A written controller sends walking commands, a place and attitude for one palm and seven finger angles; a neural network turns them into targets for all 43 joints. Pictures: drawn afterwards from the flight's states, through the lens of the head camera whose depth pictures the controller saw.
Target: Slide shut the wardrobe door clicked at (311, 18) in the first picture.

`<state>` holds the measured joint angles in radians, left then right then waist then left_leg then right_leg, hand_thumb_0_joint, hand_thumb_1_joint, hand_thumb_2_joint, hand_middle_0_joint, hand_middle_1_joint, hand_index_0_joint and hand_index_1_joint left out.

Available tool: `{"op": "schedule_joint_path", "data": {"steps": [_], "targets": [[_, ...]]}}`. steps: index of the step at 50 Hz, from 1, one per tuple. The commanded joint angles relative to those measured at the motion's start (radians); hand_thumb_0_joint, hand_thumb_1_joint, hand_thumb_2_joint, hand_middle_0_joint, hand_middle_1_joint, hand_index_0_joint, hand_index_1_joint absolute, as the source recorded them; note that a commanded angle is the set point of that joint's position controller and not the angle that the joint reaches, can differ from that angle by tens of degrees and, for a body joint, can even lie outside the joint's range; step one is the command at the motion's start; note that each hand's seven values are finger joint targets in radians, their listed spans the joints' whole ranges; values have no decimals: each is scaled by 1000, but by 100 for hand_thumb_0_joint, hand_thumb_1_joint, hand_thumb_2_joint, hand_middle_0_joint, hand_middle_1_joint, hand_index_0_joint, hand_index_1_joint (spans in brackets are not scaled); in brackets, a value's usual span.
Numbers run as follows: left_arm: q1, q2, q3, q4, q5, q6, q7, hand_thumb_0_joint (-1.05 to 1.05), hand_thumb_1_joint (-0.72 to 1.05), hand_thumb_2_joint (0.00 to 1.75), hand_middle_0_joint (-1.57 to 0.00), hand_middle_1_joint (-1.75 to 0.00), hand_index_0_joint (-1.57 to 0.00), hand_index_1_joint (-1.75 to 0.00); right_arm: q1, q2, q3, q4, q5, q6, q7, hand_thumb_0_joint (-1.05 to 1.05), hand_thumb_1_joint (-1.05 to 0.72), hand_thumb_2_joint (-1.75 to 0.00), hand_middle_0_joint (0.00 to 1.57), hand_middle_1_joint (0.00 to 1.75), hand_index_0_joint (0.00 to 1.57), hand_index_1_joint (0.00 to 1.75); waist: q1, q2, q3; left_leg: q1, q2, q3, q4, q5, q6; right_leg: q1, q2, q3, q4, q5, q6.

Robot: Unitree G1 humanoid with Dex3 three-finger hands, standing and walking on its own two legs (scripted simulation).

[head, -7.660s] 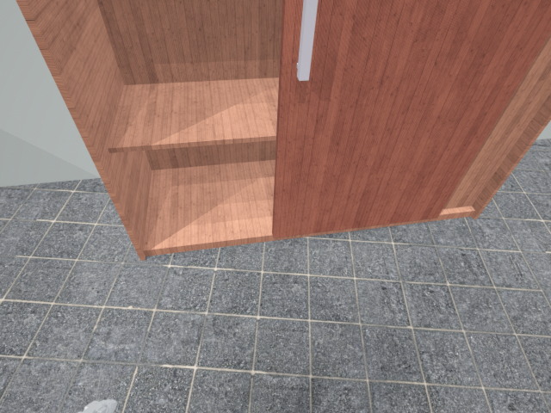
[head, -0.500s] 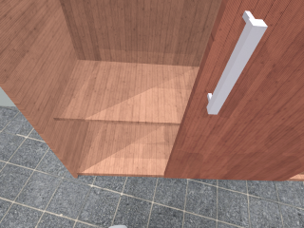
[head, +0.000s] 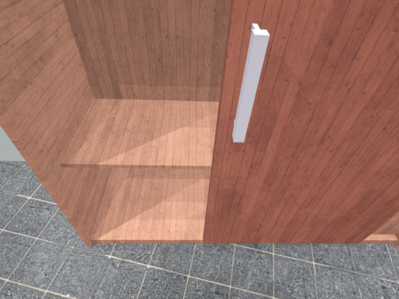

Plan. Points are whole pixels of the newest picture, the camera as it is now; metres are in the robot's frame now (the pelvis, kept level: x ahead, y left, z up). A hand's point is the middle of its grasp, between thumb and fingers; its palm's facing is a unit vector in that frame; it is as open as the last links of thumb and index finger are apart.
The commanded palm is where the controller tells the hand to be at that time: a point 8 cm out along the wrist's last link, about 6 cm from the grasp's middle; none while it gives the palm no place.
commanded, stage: come to a stop and stand still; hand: right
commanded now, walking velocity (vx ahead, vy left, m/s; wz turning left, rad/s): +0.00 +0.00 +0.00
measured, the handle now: (245, 89) +0.51 -0.07 +0.19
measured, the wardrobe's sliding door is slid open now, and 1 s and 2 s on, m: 0.56 0.56 0.56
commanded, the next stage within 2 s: look again from close up in 1.58 s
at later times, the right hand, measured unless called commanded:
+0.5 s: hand out of the picture -0.03 -0.15 -0.17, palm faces +0.07 +0.99 -0.15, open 7.4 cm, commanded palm none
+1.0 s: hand out of the picture +0.01 -0.13 -0.16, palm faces +0.06 +0.98 -0.17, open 7.4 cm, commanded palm none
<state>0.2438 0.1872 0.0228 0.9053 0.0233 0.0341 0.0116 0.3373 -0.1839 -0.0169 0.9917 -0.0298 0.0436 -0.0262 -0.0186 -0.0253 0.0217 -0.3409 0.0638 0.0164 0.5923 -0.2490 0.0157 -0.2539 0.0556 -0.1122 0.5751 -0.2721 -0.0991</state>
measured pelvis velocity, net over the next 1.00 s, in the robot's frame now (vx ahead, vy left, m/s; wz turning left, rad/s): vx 0.04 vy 0.03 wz -0.03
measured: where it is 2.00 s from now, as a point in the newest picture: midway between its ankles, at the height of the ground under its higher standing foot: outside the picture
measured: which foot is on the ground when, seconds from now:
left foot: down 0.00-1.00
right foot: down 0.00-1.00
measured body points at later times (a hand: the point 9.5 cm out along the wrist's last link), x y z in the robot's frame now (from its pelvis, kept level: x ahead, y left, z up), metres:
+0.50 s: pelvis +0.00 +0.00 +0.01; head -0.02 +0.00 +0.46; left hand +0.01 +0.22 -0.15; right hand -0.03 -0.21 -0.15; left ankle +0.08 +0.14 -0.72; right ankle +0.03 -0.06 -0.73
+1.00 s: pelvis +0.04 +0.03 +0.01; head +0.04 +0.03 +0.46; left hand +0.03 +0.24 -0.15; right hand +0.01 -0.18 -0.14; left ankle +0.08 +0.15 -0.73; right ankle +0.03 -0.05 -0.73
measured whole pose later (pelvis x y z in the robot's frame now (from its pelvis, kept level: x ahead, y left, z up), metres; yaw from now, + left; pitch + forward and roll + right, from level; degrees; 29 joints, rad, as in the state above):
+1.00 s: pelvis +0.04 +0.03 +0.01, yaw -2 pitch +0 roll -1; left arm 0.31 0.14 -0.01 1.11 0.01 -0.02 0.02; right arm 0.34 -0.11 0.01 1.10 -0.01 -0.02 -0.03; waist 0.00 -0.01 0.01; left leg -0.27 -0.01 -0.05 0.45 -0.17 0.00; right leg -0.19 0.05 -0.06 0.42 -0.23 -0.06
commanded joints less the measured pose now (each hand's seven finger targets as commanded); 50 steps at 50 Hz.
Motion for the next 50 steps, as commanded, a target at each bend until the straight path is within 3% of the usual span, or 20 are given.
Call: {"op": "schedule_joint_path", "data": {"steps": [1, 10, 27, 31, 34, 39, 45, 50], "targets": [[-27, 142, 33, -75, -1, -26, 0, 0, 90, 90, -20, -30, -20, -30, 73, -63, -15, -47, -2, -26, -1, 0, -90, -90, 20, 30, 20, 30, -9, 14, 55, 97, -25, 9, -12, -42, 11, -210, -205, 268, -341, -362, 15], [45, 118, 20, 5, -3, -35, 1, 0, 90, 90, -20, -30, -20, -30, 77, -62, -7, -22, 3, -51, -3, 0, -90, -90, 20, 30, 20, 30, 22, 33, 73, -7, -6, -110, -153, -130, 28, -101, -154, 250, -306, -299, 36], [96, 83, 4, 114, -7, -53, 7, 0, 90, 90, -20, -30, -20, -30, 91, -27, 2, 48, 4, -63, -8, 0, -90, -90, 20, 30, 20, 30, 10, 26, 99, 54, -9, -125, -172, -67, 26, -129, -164, 272, -357, -282, 40], [101, 79, 4, 126, -6, -53, 8, 0, 90, 90, -20, -30, -20, -30, 90, -18, 0, 52, 4, -63, -7, 0, -90, -90, 20, 30, 20, 30, 10, 9, 92, 54, -10, -130, -174, -61, 25, -123, -161, 265, -354, -277, 41], [113, 67, 1, 133, -7, -54, 8, 0, 90, 90, -20, -30, -20, -30, 80, -20, 2, 54, 7, -67, -9, 0, -90, -90, 20, 30, 20, 30, 17, 49, 91, 40, 1, -155, -204, -87, 29, -105, -146, 249, -326, -233, 43], [123, 63, 0, 148, -8, -57, 9, 0, 90, 90, -20, -30, -20, -30, 69, -19, 3, 59, 8, -69, -9, 0, -90, -90, 20, 30, 20, 30, 22, 25, 86, 34, 1, -150, -207, -65, 25, -82, -149, 245, -326, -217, 46], [131, 47, -9, 167, -11, -66, 12, 0, 90, 90, -20, -30, -20, -30, 64, -18, 10, 74, 14, -78, -12, 0, -90, -90, 20, 30, 20, 30, 27, 40, 54, 57, 12, -166, -219, 26, 28, -21, -140, 214, -293, -83, 51], [134, 42, -18, 184, -15, -78, 17, 0, 90, 90, -20, -30, -20, -30, 58, -19, 14, 87, 18, -85, -15, 0, -90, -90, 20, 30, 20, 30, 28, 57, 2, 112, 21, -165, -203, 176, 27, 38, -141, 181, -259, 86, 56]]}}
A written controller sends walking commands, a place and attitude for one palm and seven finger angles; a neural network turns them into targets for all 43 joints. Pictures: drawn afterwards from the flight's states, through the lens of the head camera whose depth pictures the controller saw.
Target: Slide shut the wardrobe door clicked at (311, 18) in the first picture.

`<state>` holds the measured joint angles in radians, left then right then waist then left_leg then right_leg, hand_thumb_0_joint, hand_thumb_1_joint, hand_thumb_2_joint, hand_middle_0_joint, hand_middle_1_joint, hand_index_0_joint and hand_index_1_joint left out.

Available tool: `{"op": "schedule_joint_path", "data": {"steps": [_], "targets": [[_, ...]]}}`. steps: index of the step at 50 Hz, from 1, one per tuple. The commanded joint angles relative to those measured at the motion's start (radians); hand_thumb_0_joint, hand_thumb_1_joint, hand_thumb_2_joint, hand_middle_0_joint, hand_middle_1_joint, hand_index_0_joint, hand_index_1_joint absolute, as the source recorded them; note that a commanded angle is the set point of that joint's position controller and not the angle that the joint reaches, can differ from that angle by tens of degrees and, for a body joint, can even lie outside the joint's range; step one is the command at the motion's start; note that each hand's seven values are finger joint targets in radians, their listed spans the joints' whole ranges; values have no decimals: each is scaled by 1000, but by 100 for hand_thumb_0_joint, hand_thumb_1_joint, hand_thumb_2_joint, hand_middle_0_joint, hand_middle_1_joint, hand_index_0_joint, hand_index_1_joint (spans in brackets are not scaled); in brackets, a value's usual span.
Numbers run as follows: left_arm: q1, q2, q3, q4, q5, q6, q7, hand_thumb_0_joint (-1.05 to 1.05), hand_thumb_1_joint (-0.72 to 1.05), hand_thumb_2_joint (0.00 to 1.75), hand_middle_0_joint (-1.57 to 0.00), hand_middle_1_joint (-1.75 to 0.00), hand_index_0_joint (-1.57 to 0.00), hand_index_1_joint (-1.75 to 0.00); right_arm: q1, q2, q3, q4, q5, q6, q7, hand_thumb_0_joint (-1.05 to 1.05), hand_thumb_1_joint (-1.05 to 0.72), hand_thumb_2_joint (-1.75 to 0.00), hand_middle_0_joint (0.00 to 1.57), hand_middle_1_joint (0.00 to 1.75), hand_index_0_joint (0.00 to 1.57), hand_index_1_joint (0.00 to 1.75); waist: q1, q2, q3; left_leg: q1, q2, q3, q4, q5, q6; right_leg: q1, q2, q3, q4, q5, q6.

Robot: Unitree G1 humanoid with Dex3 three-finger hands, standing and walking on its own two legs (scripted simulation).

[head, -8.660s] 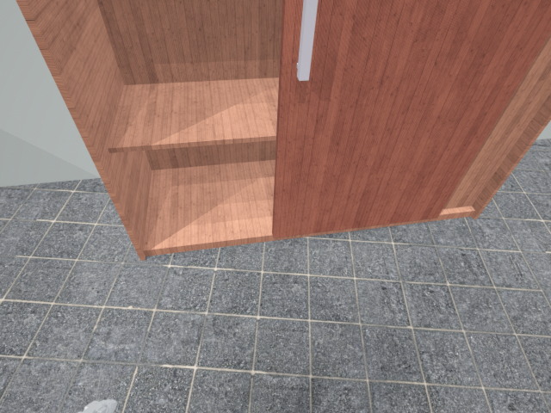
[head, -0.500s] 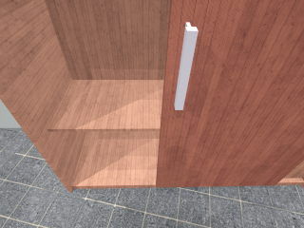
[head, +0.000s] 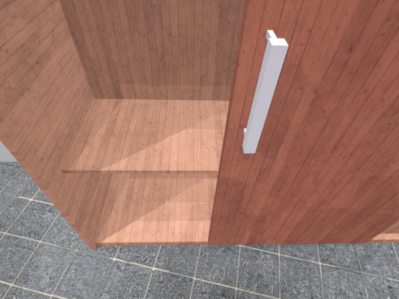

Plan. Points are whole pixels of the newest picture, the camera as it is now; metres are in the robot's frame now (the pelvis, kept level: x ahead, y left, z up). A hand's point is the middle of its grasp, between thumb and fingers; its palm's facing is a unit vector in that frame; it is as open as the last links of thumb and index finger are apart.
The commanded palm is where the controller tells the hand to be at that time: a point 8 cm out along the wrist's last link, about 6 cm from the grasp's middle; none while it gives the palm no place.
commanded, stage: come to a stop and stand still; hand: right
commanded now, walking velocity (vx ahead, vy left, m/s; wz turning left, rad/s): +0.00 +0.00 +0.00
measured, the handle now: (258, 99) +0.47 -0.08 +0.18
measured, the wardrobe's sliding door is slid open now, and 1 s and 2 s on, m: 0.56 0.56 0.56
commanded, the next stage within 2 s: look again from close up in 0.58 s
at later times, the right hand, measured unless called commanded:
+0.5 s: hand out of the picture +0.02 -0.15 -0.17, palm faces +0.02 +0.98 -0.19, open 7.3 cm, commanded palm none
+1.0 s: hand out of the picture +0.01 -0.13 -0.17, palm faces +0.04 +0.99 -0.17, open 7.4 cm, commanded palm none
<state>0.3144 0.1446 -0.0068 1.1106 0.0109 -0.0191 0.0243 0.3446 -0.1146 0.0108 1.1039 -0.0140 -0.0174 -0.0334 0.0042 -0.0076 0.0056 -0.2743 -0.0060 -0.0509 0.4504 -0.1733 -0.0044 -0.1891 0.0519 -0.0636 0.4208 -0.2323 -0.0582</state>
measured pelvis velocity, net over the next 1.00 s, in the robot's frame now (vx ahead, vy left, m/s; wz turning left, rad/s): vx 0.02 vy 0.03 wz -0.01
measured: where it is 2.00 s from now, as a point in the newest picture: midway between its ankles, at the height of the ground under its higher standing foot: outside the picture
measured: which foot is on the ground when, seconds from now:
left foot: down 0.00-1.00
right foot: down 0.00-1.00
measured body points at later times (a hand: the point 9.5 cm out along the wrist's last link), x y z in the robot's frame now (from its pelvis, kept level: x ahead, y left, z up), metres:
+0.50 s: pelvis +0.03 +0.02 +0.00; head +0.03 +0.03 +0.45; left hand +0.02 +0.24 -0.16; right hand +0.02 -0.20 -0.16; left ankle +0.04 +0.12 -0.74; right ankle +0.00 -0.08 -0.74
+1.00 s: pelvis +0.02 +0.03 +0.00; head +0.02 +0.03 +0.45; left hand +0.00 +0.24 -0.16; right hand +0.01 -0.18 -0.16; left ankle +0.04 +0.12 -0.74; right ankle +0.00 -0.08 -0.74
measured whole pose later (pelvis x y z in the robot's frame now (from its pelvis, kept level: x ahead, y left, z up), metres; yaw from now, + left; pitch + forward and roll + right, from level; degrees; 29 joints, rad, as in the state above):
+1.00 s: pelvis +0.02 +0.03 +0.00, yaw +0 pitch -1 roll +0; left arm 0.33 0.13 -0.02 1.15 0.01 -0.02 0.04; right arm 0.33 -0.12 0.02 1.12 -0.01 -0.02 -0.04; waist 0.00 0.00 0.01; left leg -0.19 -0.05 -0.03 0.40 -0.19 0.04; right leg -0.11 0.01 -0.04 0.38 -0.25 -0.01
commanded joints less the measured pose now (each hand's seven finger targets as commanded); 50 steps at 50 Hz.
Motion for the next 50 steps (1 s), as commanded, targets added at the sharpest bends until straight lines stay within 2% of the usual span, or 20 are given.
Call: {"op": "schedule_joint_path", "data": {"steps": [1, 5, 8, 14, 17, 19, 29, 32, 36, 38, 42, 45, 50], "targets": [[61, 86, 10, -18, -2, -27, 5, 0, 90, 90, -20, -30, -20, -30, 53, -88, -13, -22, 4, -25, -8, 0, -90, -90, 20, 30, 20, 30, 5, 31, 3, 54, 92, -97, -56, 134, 48, -7, -139, 127, -97, 82, 15], [57, 84, 9, -9, -3, -26, 7, 0, 90, 90, -20, -30, -20, -30, 45, -97, -11, -16, 5, -27, -10, 0, -90, -90, 20, 30, 20, 30, 7, 37, 7, 73, 99, -103, -60, 187, 50, 3, -137, 111, -83, 100, 22], [52, 82, 7, -6, -4, -22, 8, 0, 90, 90, -20, -30, -20, -30, 38, -98, -9, -14, 4, -25, -11, 0, -90, -90, 20, 30, 20, 30, 7, 33, 47, 67, 96, -106, -68, 190, 52, -11, -137, 110, -86, 96, 23], [50, 80, 5, 3, -3, -20, 10, 0, 90, 90, -20, -30, -20, -30, 32, -107, -10, -15, 5, -24, -11, 0, -90, -90, 20, 30, 20, 30, 4, 9, 48, 78, 94, -103, -79, 181, 54, 6, -140, 110, -93, 100, 26], [45, 83, 5, 4, -3, -17, 11, 0, 90, 90, -20, -30, -20, -30, 26, -112, -9, -15, 5, -22, -10, 0, -90, -90, 20, 30, 20, 30, 3, 29, 51, 80, 89, -98, -89, 166, 53, 11, -143, 113, -95, 92, 24], [50, 86, 5, 5, -3, -18, 11, 0, 90, 90, -20, -30, -20, -30, 24, -114, -10, -17, 6, -22, -10, 0, -90, -90, 20, 30, 20, 30, 5, 14, 42, 86, 93, -99, -87, 173, 53, 18, -143, 111, -99, 98, 27], [61, 83, 2, 14, -3, -16, 10, 0, 90, 90, -20, -30, -20, -30, 21, -118, -11, -16, 6, -21, -9, 0, -90, -90, 20, 30, 20, 30, 1, 16, 73, 80, 89, -96, -109, 108, 55, 6, -143, 116, -116, 67, 29], [67, 84, 2, 16, -4, -15, 10, 0, 90, 90, -20, -30, -20, -30, 27, -119, -10, -15, 6, -23, -8, 0, -90, -90, 20, 30, 20, 30, 1, 33, 58, 92, 88, -96, -117, 108, 55, 13, -144, 114, -113, 65, 27], [76, 81, 2, 20, -3, -18, 11, 0, 90, 90, -20, -30, -20, -30, 30, -115, -11, -12, 7, -23, -9, 0, -90, -90, 20, 30, 20, 30, 1, 10, 54, 87, 89, -93, -112, 106, 56, 21, -146, 115, -116, 73, 29], [71, 81, 2, 19, -4, -14, 11, 0, 90, 90, -20, -30, -20, -30, 34, -112, -9, -9, 6, -22, -9, 0, -90, -90, 20, 30, 20, 30, 0, 20, 81, 71, 88, -98, -121, 82, 57, 8, -143, 114, -117, 51, 30], [83, 74, 2, 24, -4, -12, 11, 0, 90, 90, -20, -30, -20, -30, 42, -111, -9, -7, 6, -21, -8, 0, -90, -90, 20, 30, 20, 30, -1, 27, 87, 67, 83, -97, -134, 35, 57, 0, -143, 117, -120, 26, 28], [88, 74, 0, 23, -3, -16, 12, 0, 90, 90, -20, -30, -20, -30, 46, -105, -9, -4, 7, -21, -9, 0, -90, -90, 20, 30, 20, 30, 0, 2, 75, 64, 84, -98, -124, 52, 59, 12, -144, 119, -121, 48, 28], [95, 69, 0, 25, -4, -15, 12, 0, 90, 90, -20, -30, -20, -30, 53, -101, -10, -3, 5, -21, -9, 0, -90, -90, 20, 30, 20, 30, -2, 9, 93, 57, 84, -97, -128, 31, 59, -1, -144, 119, -122, 31, 28]]}}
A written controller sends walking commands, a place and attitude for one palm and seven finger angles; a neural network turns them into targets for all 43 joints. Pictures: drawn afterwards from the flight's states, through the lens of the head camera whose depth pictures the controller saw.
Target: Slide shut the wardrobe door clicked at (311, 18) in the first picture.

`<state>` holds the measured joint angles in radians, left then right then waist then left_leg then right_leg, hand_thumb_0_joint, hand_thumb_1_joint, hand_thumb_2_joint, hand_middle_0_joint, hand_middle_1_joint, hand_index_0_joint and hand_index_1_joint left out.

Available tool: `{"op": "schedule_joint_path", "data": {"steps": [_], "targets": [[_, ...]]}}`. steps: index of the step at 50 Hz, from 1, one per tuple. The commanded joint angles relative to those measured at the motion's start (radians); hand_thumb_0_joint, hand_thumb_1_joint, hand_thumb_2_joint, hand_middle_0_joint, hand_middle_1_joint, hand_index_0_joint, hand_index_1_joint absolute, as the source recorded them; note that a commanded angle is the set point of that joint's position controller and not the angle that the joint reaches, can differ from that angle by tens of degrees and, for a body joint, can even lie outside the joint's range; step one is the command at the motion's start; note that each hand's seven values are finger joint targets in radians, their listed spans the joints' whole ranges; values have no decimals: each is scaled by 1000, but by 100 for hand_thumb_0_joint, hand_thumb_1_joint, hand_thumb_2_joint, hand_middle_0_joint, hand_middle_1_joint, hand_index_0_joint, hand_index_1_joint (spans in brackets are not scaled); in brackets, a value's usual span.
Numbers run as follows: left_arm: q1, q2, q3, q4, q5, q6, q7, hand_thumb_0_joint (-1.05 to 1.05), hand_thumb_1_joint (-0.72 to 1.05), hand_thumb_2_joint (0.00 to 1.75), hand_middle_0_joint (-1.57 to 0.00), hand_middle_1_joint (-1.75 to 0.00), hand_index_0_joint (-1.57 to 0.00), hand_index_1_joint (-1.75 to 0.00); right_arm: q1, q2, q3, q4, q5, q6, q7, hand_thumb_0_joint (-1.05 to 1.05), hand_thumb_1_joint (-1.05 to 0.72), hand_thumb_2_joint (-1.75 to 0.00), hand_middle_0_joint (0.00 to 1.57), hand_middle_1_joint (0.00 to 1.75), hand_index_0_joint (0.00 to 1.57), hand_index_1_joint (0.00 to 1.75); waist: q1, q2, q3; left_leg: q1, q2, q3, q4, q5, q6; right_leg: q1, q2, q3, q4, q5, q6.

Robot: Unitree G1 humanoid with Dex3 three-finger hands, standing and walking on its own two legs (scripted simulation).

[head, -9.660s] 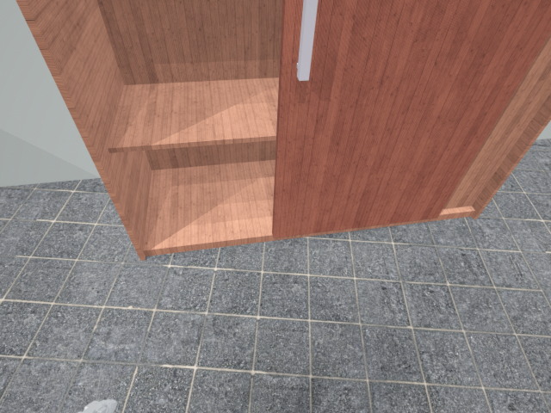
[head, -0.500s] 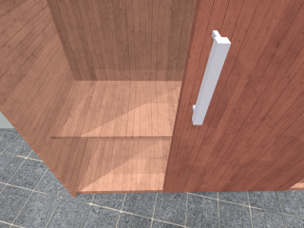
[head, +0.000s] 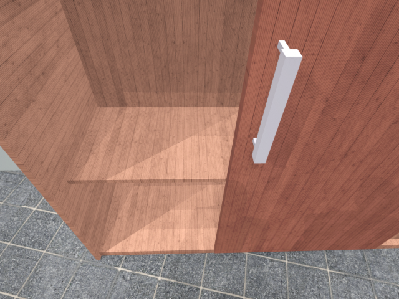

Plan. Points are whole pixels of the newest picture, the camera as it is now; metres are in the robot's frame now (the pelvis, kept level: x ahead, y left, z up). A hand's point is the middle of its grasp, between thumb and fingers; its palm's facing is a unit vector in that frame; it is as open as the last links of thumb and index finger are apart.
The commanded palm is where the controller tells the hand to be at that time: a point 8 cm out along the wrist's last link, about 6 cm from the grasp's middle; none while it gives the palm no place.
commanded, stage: look again from close up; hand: right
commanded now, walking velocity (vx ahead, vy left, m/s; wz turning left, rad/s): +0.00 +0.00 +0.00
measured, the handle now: (269, 109) +0.45 -0.11 +0.18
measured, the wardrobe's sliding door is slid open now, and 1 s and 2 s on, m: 0.56 0.56 0.56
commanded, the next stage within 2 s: raise the hand with hooked fingers in 0.40 s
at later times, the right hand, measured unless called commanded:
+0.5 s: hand out of the picture -0.02 -0.15 -0.18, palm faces +0.04 +0.99 -0.16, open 7.4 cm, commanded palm +0.09 -0.20 -0.08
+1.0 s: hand out of the picture +0.13 -0.19 -0.02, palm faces +0.07 +1.00 -0.01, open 9.0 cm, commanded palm +0.14 -0.25 +0.01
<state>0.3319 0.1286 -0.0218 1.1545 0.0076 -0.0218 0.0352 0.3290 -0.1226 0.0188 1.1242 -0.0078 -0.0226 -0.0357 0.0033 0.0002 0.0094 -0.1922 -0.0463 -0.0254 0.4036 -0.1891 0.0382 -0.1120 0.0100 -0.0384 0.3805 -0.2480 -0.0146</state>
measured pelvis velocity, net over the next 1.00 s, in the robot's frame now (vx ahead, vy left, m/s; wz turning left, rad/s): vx -0.01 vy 0.00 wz -0.06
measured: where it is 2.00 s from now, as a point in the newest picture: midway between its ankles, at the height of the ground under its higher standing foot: outside the picture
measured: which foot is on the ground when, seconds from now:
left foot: down 0.00-1.00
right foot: down 0.00-1.00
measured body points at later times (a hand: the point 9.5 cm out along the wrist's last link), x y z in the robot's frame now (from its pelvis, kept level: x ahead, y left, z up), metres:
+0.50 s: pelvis +0.00 +0.00 +0.00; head +0.00 +0.00 +0.45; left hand -0.03 +0.21 -0.16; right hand -0.02 -0.21 -0.16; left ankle +0.02 +0.09 -0.74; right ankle -0.03 -0.11 -0.74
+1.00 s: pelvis -0.01 +0.00 -0.05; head +0.00 -0.02 +0.40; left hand +0.24 +0.23 -0.05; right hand +0.12 -0.25 -0.02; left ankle +0.02 +0.09 -0.74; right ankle -0.03 -0.11 -0.74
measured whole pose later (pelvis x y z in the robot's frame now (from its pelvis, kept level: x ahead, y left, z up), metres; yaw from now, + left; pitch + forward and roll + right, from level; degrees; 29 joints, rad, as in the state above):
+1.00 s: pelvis -0.01 +0.00 -0.05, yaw -3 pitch +5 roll +1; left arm 0.16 0.26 0.05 0.43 -0.02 -0.22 0.03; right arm 0.59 -0.23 -0.11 -0.04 0.22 -0.32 0.26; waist -0.03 0.04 -0.09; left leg -0.54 -0.03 0.04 0.86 -0.41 0.04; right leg -0.50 0.02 0.01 0.88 -0.47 -0.02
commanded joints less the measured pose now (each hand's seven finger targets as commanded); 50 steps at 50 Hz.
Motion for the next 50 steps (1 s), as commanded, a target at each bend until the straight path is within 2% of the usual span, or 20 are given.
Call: {"op": "schedule_joint_path", "data": {"steps": [1, 24, 25, 26, 27, 28, 29, 30, 31, 32, 34, 36, 37, 38, 40, 42, 43, 45, 48, 50], "targets": [[81, 84, 15, -20, -1, -13, 1, 0, 90, 90, -20, -30, -20, -30, 71, -93, -18, -22, -1, -17, -7, 0, -90, -90, 20, 30, 20, 30, 0, 10, 77, -19, 124, -123, -80, 50, 16, -74, -102, 95, -81, 51, -15], [91, 74, 15, -19, -1, -12, 4, 0, 90, 90, -20, -30, -20, -30, 87, -84, -19, -15, -1, -16, -8, 0, -90, -90, 20, 30, 20, 30, -2, 1, 87, -31, 123, -121, -72, 56, 19, -81, -100, 94, -67, 62, -16], [-67, 115, 23, -98, -4, -21, -8, 0, 90, 90, -20, -30, -20, -30, 135, -130, -26, 11, -16, -37, -43, 0, -90, -90, 20, 30, 20, 30, -50, 12, 113, -17, 187, -140, -22, 496, -16, -167, -101, 31, 140, 101, 14], [-36, 322, 49, -485, -39, -160, 41, 0, 90, 90, -20, -30, -20, -30, -597, -322, -67, -1526, 227, -243, -10, 0, -88, -89, 20, 32, 20, 32, 103, -155, -407, 107, 107, -83, 35, 221, -20, 78, -2, 49, 8, 142, -14], [-192, 230, 8, -442, -62, -247, 75, 0, 90, 90, -20, -30, -20, -30, -518, -397, -134, -1525, 169, -218, -53, 0, -85, -88, 20, 33, 20, 33, 44, -242, -276, 37, 46, -65, 57, 92, -2, 40, -12, -3, 26, 140, -22], [-112, 243, 40, -401, -29, -299, 70, 0, 90, 90, -20, -30, -20, -30, -233, -224, -67, -1274, 141, -149, -83, 0, -83, -87, 21, 34, 21, 34, 31, -266, -318, 42, 51, 0, 68, -14, 19, -19, -11, 19, 13, 96, -7], [-104, 168, 27, -385, -61, -310, 57, 0, 90, 90, -20, -30, -20, -30, 67, -10, 51, -993, 152, -34, -88, 0, -81, -86, 21, 36, 21, 36, 32, -132, -115, -47, 54, 30, 44, -27, 8, -133, -25, 55, 9, 43, -7], [-102, 211, 27, -459, -77, -327, 56, 0, 90, 90, -20, -30, -20, -30, -14, -8, 65, -1221, 202, -29, -74, 0, -78, -85, 21, 37, 21, 37, 35, -108, -94, -64, 62, 37, 51, -63, -6, -144, -24, 90, 21, -6, -14], [-128, 240, 38, -482, -76, -349, 69, 0, 90, 90, -20, -30, -20, -30, -48, -44, 58, -1323, 209, -71, -58, 0, -76, -84, 21, 39, 21, 39, 45, -44, -86, -107, 67, 41, 40, -132, -17, -134, -28, 82, 42, -63, -13], [-143, 245, 40, -520, -65, -377, 73, 0, 90, 90, -20, -30, -20, -30, -32, -35, 70, -1338, 207, -114, -39, 0, -74, -83, 21, 40, 21, 40, 58, 24, -57, -143, 67, 48, 33, -191, -23, -161, -11, 79, 79, -90, -21], [-126, 246, 54, -552, -37, -394, 59, 0, 90, 90, -20, -30, -20, -30, -13, -1, 67, -1190, 205, -186, 4, 0, -69, -81, 22, 43, 22, 43, 70, 241, 53, -283, 56, 59, 48, -308, -32, -275, 8, 92, 160, -129, -21], [-140, 245, 79, -605, -26, -394, 30, 0, 90, 90, -20, -30, -20, -30, 244, 34, 29, -1020, 229, -282, 107, 0, -64, -79, 22, 47, 22, 47, 0, 383, 47, -314, 55, 69, 115, -321, -31, -392, 8, 78, 231, -115, -6], [-148, 247, 92, -633, -32, -382, 3, 0, 90, 90, -20, -30, -20, -30, 373, -15, -36, -963, 239, -323, 176, 0, -62, -78, 22, 48, 22, 48, -45, 328, 21, -268, 63, 49, 149, -241, -14, -417, 21, 62, 260, -71, 8], [-167, 248, 98, -668, -27, -370, -20, 0, 90, 90, -20, -30, -20, -30, 402, -45, -78, -996, 253, -376, 243, 0, -60, -77, 22, 50, 22, 50, -58, 294, -34, -225, 69, 43, 195, -140, -7, -427, 36, 46, 290, -31, 17], [-215, 271, 115, -729, -25, -332, -39, 0, 90, 90, -20, -30, -20, -30, 372, -187, -190, -997, 225, -441, 358, 0, -55, -75, 22, 53, 22, 53, -53, 200, -80, -182, 85, 10, 258, 18, -2, -456, 45, 20, 342, 9, 21], [-239, 254, 115, -776, -28, -273, -42, 0, 90, 90, -20, -30, -20, -30, 347, -292, -282, -1101, 195, -408, 372, 0, -50, -73, 23, 55, 23, 55, -103, 52, -104, -172, 81, -5, 301, 40, 8, -485, 53, 4, 352, 24, 9], [-256, 244, 104, -823, -33, -251, -39, 0, 90, 90, -20, -30, -20, -30, 285, -255, -240, -1235, 207, -389, 369, 0, -48, -72, 23, 57, 23, 57, -96, -31, -139, -173, 72, 5, 318, 30, 12, -462, 55, -11, 344, 25, 3], [-248, 214, 92, -861, -42, -227, -25, 0, 90, 90, -20, -30, -20, -30, 215, -226, -251, -1406, 252, -383, 329, 0, -43, -70, 23, 60, 23, 60, -85, -139, -210, -174, 54, 27, 347, 59, 15, -415, 39, -1, 347, 63, 1], [-166, 199, 87, -843, -28, -223, -6, 0, 90, 90, -20, -30, -20, -30, 35, -257, -289, -1649, 289, -445, 257, 0, -36, -67, 24, 64, 24, 64, -28, -170, -316, -205, 33, 25, 354, 130, 7, -330, 13, 49, 384, 154, -8], [-139, 204, 76, -792, -28, -239, 4, 0, 90, 90, -20, -30, -20, -30, -3, -219, -222, -1650, 291, -508, 268, 0, -32, -65, 24, 68, 24, 68, 23, -165, -273, -285, 23, 41, 350, 107, -2, -303, 1, 69, 409, 159, -9]]}}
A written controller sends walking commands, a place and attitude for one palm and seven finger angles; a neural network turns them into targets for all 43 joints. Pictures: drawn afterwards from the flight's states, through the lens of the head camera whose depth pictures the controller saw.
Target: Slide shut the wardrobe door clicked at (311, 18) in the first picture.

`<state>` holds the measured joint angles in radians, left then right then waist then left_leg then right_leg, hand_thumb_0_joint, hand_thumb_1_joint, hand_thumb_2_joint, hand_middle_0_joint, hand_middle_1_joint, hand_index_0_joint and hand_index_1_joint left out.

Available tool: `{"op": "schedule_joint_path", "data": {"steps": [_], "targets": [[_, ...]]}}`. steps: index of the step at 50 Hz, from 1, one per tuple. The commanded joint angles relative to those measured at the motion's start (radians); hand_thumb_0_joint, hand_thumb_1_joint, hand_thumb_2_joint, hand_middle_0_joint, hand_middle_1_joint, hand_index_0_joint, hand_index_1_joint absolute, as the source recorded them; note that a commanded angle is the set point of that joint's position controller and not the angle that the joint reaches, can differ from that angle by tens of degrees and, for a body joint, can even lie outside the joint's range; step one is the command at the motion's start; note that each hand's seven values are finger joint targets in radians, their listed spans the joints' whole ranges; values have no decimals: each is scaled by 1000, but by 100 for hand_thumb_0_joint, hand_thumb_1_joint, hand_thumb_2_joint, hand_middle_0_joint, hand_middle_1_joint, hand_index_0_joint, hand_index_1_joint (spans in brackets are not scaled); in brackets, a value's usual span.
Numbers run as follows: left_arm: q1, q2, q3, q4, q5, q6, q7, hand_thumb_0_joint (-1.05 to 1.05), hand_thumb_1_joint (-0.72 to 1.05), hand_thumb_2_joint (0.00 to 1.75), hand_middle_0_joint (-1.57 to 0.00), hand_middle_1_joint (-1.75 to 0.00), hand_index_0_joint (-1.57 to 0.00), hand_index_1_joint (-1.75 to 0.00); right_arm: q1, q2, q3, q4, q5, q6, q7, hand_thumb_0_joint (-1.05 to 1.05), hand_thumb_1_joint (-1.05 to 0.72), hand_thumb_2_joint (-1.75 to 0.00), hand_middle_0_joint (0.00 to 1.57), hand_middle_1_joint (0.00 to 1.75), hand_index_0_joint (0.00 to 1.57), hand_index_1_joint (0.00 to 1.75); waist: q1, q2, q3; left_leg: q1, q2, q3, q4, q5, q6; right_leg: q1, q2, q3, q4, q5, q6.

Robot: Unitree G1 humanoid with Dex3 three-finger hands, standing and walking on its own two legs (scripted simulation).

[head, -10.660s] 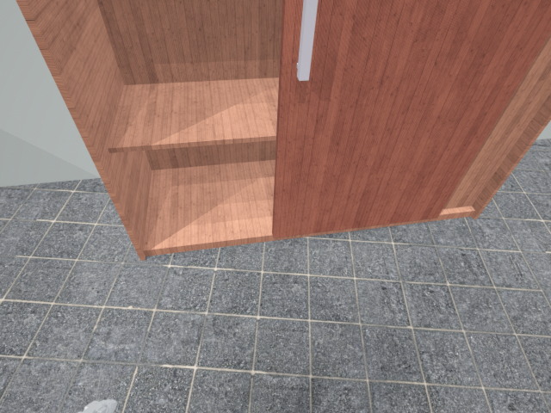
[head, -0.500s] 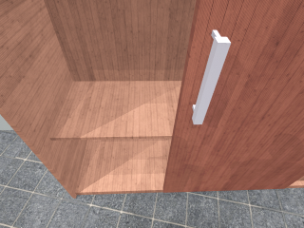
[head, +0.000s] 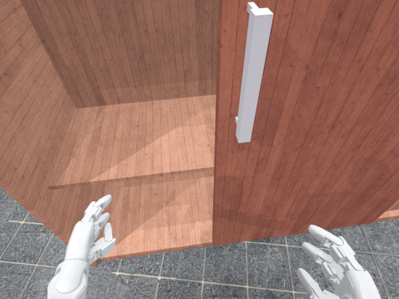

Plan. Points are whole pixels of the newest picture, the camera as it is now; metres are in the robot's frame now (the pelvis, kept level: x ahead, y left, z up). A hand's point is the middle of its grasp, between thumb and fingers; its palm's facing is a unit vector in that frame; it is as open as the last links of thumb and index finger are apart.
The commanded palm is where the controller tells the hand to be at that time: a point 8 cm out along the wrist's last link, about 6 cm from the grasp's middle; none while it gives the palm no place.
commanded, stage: raise the hand with hooked fingers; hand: right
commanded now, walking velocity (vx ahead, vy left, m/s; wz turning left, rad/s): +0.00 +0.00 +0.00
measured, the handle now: (246, 81) +0.46 -0.08 +0.22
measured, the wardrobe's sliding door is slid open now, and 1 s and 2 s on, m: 0.56 0.56 0.56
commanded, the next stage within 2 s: move the hooked fingers beside the handle in 1.60 s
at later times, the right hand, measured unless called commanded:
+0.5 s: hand (371, 217) +0.22 -0.24 +0.14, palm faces -0.01 +1.00 -0.10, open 12.1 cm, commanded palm +0.19 -0.29 +0.15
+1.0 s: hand out of the picture +0.25 -0.28 +0.21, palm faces -0.03 +0.99 -0.17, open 13.9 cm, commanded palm +0.23 -0.33 +0.23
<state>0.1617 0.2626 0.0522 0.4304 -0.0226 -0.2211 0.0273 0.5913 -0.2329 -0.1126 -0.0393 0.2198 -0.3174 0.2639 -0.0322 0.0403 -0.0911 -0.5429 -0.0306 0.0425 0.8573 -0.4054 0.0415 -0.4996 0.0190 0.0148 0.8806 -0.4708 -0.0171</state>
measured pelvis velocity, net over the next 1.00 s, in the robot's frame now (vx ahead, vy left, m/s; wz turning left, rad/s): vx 0.00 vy -0.01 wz -0.03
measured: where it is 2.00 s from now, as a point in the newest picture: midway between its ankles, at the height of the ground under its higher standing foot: outside the picture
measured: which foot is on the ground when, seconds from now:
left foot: down 0.00-1.00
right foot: down 0.00-1.00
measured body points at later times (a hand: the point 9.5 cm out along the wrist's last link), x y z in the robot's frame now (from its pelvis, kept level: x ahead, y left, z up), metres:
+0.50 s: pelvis +0.00 -0.02 +0.02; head +0.00 -0.01 +0.47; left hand +0.15 +0.23 -0.05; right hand +0.22 -0.30 +0.15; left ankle +0.02 +0.10 -0.70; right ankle -0.01 -0.11 -0.70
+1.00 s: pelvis +0.00 -0.01 +0.04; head -0.01 +0.01 +0.49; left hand +0.20 +0.20 -0.03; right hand +0.25 -0.33 +0.23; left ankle +0.02 +0.10 -0.70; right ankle -0.01 -0.11 -0.70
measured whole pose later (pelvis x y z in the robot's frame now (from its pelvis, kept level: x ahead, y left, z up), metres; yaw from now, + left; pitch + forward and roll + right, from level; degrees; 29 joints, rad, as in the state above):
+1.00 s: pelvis +0.00 -0.01 +0.04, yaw -2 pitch -1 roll +1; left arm 0.22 0.26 -0.10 0.62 -0.06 -0.30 0.07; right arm -0.02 -0.50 -0.45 0.07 0.36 0.08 0.55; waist -0.05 -0.07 -0.03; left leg -0.23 -0.02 0.06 0.49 -0.24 0.02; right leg -0.21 0.03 0.04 0.55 -0.31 -0.03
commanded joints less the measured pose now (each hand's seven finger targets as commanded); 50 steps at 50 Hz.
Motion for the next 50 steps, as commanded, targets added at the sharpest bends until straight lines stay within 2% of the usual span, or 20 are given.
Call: {"op": "schedule_joint_path", "data": {"steps": [1, 3, 5, 7, 9, 12, 14, 16, 17, 20, 22, 24, 27, 30, 32, 34, 39, 42, 47, 50], "targets": [[33, 80, -8, -50, 2, -54, 15, 0, 90, 90, -20, -30, -20, -30, -308, -98, -48, -472, 60, -239, -11, 0, -29, -64, 24, 69, 24, 69, 88, -210, -134, 16, 5, -17, -108, 282, -8, 87, -14, 27, -85, 356, -9], [27, 102, -26, -13, -8, -86, 26, 0, 90, 90, -20, -30, -20, -30, -420, -78, 33, -400, 65, -250, 55, 0, -25, -62, 25, 72, 25, 72, 138, -162, -53, -38, 2, -14, -134, 187, -15, 67, -25, 55, -88, 258, -18], [21, 118, -31, -2, -24, -111, 41, 0, 90, 90, -20, -30, -20, -30, -431, -101, 46, -291, 65, -196, 117, 0, -20, -60, 25, 75, 25, 75, 143, -103, -10, -31, 4, -20, -179, 78, -20, 29, -25, 76, -118, 140, -22], [17, 134, -33, 4, -38, -116, 53, 0, 90, 90, -20, -30, -20, -30, -375, -166, -23, -120, 61, -82, 167, 0, -15, -58, 25, 78, 25, 78, 110, -26, -4, 20, 10, -35, -220, 24, -20, -15, -21, 77, -148, 96, -27], [-4, 137, -28, -10, -46, -105, 54, 0, 90, 90, -20, -30, -20, -30, -322, -252, -140, -73, 63, 32, 195, 0, -11, -56, 26, 81, 26, 81, 53, -12, -87, 110, 30, -46, -236, 41, -21, -14, -17, 60, -177, 134, -26], [-56, 115, -40, -39, -39, -84, 52, 0, 90, 90, -20, -30, -20, -30, -272, -352, -334, -138, 124, 138, 169, 0, -4, -53, 26, 86, 26, 86, -32, -26, -226, 275, 39, -30, -218, 175, -24, 34, -6, 46, -206, 273, -19], [-64, 81, -56, -50, -35, -82, 50, 0, 90, 90, -20, -30, -20, -30, -269, -308, -375, -226, 199, 142, 133, 0, 1, -51, 27, 88, 27, 88, -44, -23, -239, 323, 30, -4, -216, 279, -24, 51, -7, 42, -223, 349, -7], [-48, 75, -59, -37, -32, -102, 45, 0, 90, 90, -20, -30, -20, -30, -305, -288, -386, -300, 230, 110, 101, 0, 6, -49, 27, 92, 27, 92, -38, -66, -203, 307, 17, 19, -219, 331, -21, 76, -14, 41, -245, 393, 3], [-44, 79, -60, -29, -29, -113, 43, 0, 90, 90, -20, -30, -20, -30, -318, -296, -386, -320, 226, 96, 91, 0, 8, -48, 27, 93, 27, 93, -38, -69, -174, 301, 12, 21, -224, 335, -17, 78, -16, 44, -254, 408, 7], [-2, 100, -51, 6, -31, -153, 32, 0, 90, 90, -20, -30, -20, -30, -364, -235, -266, -307, 179, 68, 106, 0, 15, -45, 27, 98, 27, 98, 14, -156, -108, 227, 10, 27, -245, 320, -19, 138, -23, 40, -270, 407, 6], [3, 115, -45, 23, -38, -170, 34, 0, 90, 90, -20, -30, -20, -30, -374, -203, -207, -240, 152, 97, 134, 0, 20, -43, 28, 100, 28, 100, 35, -135, -47, 207, 12, 19, -274, 299, -21, 140, -26, 45, -277, 371, -6], [9, 137, -39, 31, -50, -178, 45, 0, 90, 90, -20, -30, -20, -30, -432, -261, -217, -202, 135, 143, 158, 0, 24, -41, 28, 103, 28, 103, 39, -98, -25, 200, 15, 12, -303, 209, -27, 131, -28, 53, -308, 279, -12], [-6, 149, -42, 32, -52, -183, 65, 0, 90, 90, -20, -30, -20, -30, -533, -383, -316, -220, 131, 182, 165, 0, 31, -38, 29, 108, 29, 108, 17, -109, -49, 238, 18, 7, -335, 143, -23, 168, -27, 63, -345, 238, -18], [-23, 135, -53, 31, -42, -189, 71, 0, 90, 90, -20, -30, -20, -30, -631, -457, -425, -293, 164, 161, 154, 0, 38, -35, 29, 112, 29, 112, -6, -141, -143, 323, 17, 13, -342, 215, -19, 243, -21, 72, -363, 322, -13], [-24, 126, -63, 41, -38, -189, 70, 0, 90, 90, -20, -30, -20, -30, -656, -479, -466, -290, 188, 145, 151, 0, 43, -33, 29, 115, 29, 115, -15, -164, -146, 350, 10, 17, -351, 275, -14, 269, -20, 69, -369, 379, -6], [-27, 123, -70, 54, -40, -187, 67, 0, 90, 90, -20, -30, -20, -30, -674, -439, -444, -210, 202, 153, 170, 0, 48, -31, 30, 118, 30, 118, -6, -156, -92, 348, 7, 22, -365, 309, -13, 271, -21, 69, -388, 389, 0], [-28, 139, -76, 58, -60, -161, 62, 0, 90, 90, -20, -30, -20, -30, -762, -391, -325, -16, 165, 287, 251, 0, 50, -30, 30, 120, 30, 120, 17, -171, 71, 279, 10, 6, -411, 245, -13, 230, -26, 60, -431, 283, -8], [-37, 146, -76, 39, -60, -144, 58, 0, 90, 90, -20, -30, -20, -30, -804, -437, -346, -14, 148, 335, 269, 0, 50, -30, 30, 120, 30, 120, 12, -95, 27, 301, 11, 3, -416, 243, -18, 237, -22, 60, -426, 293, -19], [-74, 127, -95, 18, -46, -141, 54, 0, 90, 90, -20, -30, -20, -30, -958, -658, -557, -184, 184, 299, 272, 0, 50, -30, 30, 120, 30, 120, -25, -127, -213, 447, 12, -2, -414, 343, -16, 338, -5, 63, -415, 412, -18], [-71, 118, -101, 35, -42, -139, 54, 0, 90, 90, -20, -30, -20, -30, -971, -640, -577, -125, 204, 276, 279, 0, 50, -30, 30, 120, 30, 120, -24, -156, -199, 462, 9, 5, -423, 412, -13, 346, -2, 57, -424, 460, -15]]}}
